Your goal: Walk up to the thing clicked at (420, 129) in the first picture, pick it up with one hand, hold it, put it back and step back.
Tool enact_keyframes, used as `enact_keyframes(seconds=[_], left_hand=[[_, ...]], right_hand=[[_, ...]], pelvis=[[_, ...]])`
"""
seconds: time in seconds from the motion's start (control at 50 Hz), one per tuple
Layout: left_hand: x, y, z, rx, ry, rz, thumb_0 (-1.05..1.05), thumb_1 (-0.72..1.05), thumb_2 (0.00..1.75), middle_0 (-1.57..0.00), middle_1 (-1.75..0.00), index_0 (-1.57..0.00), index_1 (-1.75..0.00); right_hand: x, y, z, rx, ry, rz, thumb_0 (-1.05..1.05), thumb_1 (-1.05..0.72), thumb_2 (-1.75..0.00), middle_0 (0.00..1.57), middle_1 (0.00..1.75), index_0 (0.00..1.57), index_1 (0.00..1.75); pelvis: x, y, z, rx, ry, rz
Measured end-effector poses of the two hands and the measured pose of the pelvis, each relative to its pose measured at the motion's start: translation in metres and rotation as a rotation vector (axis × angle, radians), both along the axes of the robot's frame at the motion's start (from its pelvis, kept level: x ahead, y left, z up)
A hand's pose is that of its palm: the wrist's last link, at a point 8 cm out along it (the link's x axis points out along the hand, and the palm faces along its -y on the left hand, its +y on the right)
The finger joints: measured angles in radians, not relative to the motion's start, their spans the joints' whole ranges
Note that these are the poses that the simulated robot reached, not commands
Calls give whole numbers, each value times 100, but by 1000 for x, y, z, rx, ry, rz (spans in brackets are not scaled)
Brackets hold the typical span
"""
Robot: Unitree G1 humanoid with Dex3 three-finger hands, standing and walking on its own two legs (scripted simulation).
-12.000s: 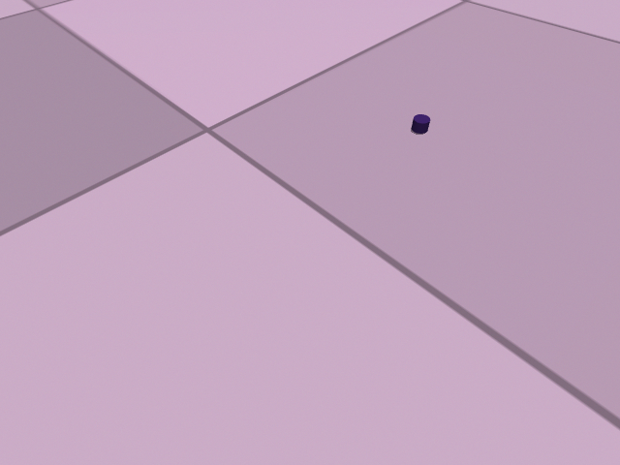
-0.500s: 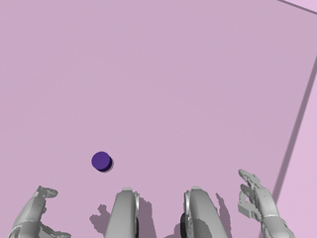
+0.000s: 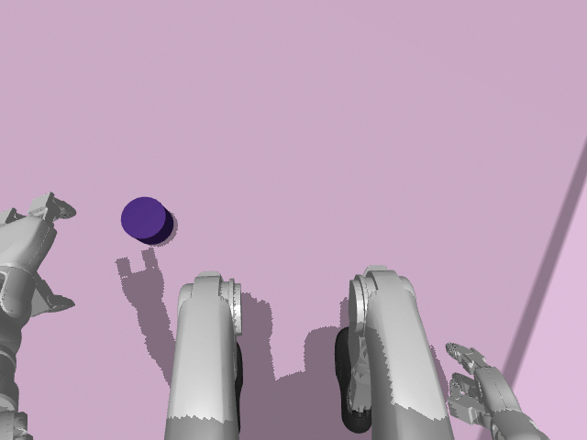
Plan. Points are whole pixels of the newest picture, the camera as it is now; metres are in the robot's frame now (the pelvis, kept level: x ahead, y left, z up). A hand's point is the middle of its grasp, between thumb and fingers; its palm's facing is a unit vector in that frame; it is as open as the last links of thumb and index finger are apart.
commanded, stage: rise first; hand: left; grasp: from above
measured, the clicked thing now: (148, 221) +0.47 +0.31 -0.38
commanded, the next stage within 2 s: approach in 1.12 s
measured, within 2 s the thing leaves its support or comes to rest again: neither
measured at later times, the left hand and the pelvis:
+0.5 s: hand (79, 244) +0.38 +0.36 -0.20, palm faces -0.44 -0.11 -0.89, open 14.1 cm; pelvis -0.01 +0.01 -0.06, yaw -2 degrees
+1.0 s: hand (94, 234) +0.41 +0.36 -0.24, palm faces -0.44 -0.08 -0.89, open 14.1 cm; pelvis +0.00 +0.01 -0.09, yaw -3 degrees
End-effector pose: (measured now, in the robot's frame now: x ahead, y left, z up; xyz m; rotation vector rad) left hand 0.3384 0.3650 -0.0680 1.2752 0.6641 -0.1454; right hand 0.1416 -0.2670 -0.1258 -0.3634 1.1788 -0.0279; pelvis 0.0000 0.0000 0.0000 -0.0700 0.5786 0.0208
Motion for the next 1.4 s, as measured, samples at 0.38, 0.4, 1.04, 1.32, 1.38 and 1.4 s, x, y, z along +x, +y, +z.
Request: enact_keyframes(seconds=[0.38,0.4,1.04,1.32,1.38,1.4], left_hand=[[36,1,-64,92,-64,-198,0,-51,102,-7,-98,-7,-98],[38,1,-66,97,-65,-203,0,-51,102,-8,-98,-7,-98],[75,-6,-118,140,-69,-233,0,-52,101,-8,-101,-7,-101],[79,-10,-129,135,-56,-242,0,-53,102,-8,-101,-7,-102],[83,-17,-135,135,-47,-269,0,-53,101,-8,-102,-7,-102],[85,-20,-136,133,-49,-278,0,-53,101,-8,-102,-7,-102]], right_hand=[[-58,-4,-28,-84,161,-16,1,-89,-89,20,30,21,30],[-58,-3,-29,-86,163,-15,1,-89,-89,20,30,21,30],[-56,-4,-63,-91,261,8,0,-90,-89,20,30,21,30],[-64,-7,-66,-99,285,9,0,-90,-89,20,30,21,30],[-65,-6,-67,-100,287,13,0,-90,-89,20,30,21,30],[-66,-6,-67,-100,287,14,0,-90,-89,20,30,21,30]], pelvis=[[-12,12,-53,-51,-39,-5],[-12,12,-55,-53,-39,-5],[5,10,-87,-53,-9,-13],[6,10,-92,-55,-13,-17],[5,9,-94,-55,-14,-17],[5,9,-95,-55,-16,-18]])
